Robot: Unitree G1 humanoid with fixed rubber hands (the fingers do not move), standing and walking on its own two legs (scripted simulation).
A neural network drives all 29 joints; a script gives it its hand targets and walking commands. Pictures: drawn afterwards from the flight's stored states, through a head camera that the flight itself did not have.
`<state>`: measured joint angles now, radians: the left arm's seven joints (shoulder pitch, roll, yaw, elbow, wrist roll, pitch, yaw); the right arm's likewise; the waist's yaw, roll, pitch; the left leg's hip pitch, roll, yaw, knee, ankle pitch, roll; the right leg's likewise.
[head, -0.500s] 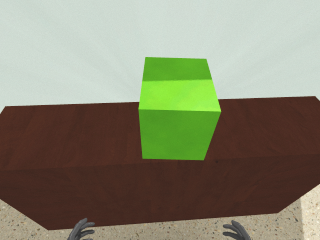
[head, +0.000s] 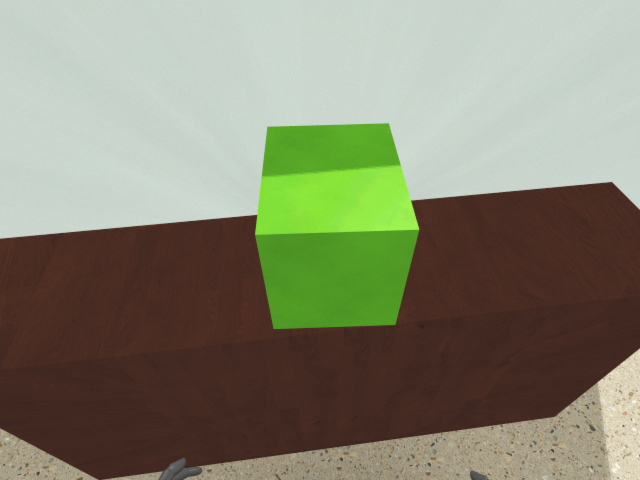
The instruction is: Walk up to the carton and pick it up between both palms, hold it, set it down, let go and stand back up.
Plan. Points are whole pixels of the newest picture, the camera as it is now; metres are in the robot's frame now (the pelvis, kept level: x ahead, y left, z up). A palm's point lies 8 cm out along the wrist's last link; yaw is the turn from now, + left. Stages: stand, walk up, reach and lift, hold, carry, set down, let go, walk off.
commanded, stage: walk up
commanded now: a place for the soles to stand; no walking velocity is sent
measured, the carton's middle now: (331, 225) +0.49 -0.02 +0.02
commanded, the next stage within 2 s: none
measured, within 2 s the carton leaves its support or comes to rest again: neither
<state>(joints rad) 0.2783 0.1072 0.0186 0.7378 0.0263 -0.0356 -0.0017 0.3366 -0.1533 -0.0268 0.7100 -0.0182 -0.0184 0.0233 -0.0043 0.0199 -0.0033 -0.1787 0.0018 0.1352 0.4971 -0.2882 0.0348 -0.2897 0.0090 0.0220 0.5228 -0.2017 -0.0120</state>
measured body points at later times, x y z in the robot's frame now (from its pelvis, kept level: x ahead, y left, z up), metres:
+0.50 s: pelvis +0.02 +0.01 -0.01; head +0.03 +0.00 +0.44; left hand +0.17 +0.21 -0.12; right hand +0.10 -0.23 -0.14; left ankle -0.01 +0.09 -0.74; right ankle +0.05 -0.11 -0.74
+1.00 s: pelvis +0.03 +0.03 -0.02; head +0.03 +0.01 +0.43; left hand +0.20 +0.22 -0.12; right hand +0.08 -0.22 -0.14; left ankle -0.01 +0.09 -0.74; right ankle +0.05 -0.10 -0.73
